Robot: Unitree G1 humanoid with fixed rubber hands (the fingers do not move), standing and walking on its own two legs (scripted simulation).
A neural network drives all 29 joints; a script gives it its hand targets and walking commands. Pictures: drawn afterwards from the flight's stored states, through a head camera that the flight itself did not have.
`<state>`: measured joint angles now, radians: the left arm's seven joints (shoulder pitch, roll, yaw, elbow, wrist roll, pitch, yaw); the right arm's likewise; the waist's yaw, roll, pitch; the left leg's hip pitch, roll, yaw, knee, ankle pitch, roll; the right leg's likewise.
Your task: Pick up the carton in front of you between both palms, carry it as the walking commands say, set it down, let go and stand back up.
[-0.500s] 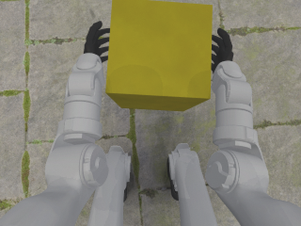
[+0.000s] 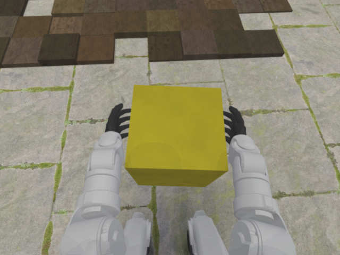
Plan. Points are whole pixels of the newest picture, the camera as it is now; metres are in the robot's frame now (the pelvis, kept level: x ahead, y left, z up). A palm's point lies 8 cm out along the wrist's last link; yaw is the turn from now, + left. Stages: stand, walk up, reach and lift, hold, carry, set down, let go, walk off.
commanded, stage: reach and lift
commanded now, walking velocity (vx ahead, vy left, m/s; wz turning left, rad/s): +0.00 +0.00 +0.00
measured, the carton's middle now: (174, 142) +0.41 -0.02 -0.10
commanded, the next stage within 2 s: hold in 1.58 s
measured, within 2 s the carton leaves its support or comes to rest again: neither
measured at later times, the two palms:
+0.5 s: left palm (86, 131) +0.35 +0.14 +0.12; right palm (263, 130) +0.35 -0.16 +0.12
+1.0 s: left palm (77, 130) +0.34 +0.14 +0.15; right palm (273, 128) +0.34 -0.16 +0.15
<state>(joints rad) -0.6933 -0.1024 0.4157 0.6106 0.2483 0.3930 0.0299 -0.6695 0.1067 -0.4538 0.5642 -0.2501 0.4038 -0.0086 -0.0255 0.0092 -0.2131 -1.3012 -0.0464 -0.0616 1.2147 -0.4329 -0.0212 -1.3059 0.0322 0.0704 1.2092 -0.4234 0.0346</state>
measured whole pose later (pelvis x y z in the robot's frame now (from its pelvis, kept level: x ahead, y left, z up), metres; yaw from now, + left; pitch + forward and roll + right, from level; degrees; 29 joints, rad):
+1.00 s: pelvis +0.04 +0.00 +0.12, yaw +0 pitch -4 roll +0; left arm -0.33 -0.17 0.31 0.36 0.30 0.61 -0.02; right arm -0.34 0.17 -0.31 0.36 -0.30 0.61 0.03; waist 0.00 0.00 0.03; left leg -0.17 -0.01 -0.07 0.46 -0.21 -0.01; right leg -0.18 0.02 0.07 0.45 -0.20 0.01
